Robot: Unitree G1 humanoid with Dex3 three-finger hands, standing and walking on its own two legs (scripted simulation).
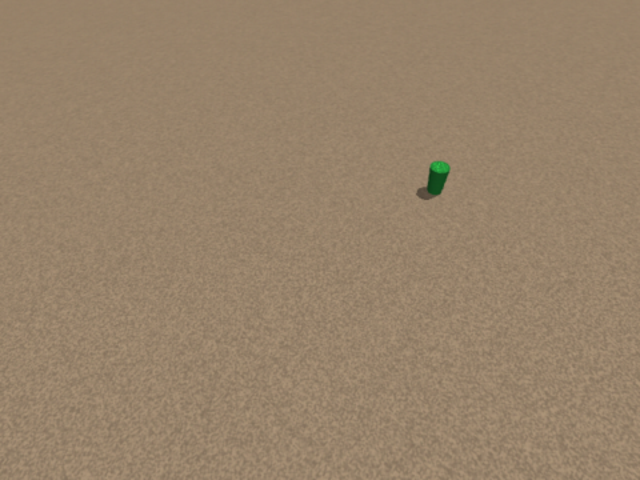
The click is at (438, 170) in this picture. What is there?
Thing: tapered cup
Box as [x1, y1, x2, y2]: [427, 161, 449, 194]
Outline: 441,161 433,162 430,165 427,190 432,194 437,194 441,191 446,175 449,170 449,166
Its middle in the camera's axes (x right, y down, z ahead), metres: +0.54 -0.27 +1.80
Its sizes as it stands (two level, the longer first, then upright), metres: 0.088 0.088 0.140
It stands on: the floor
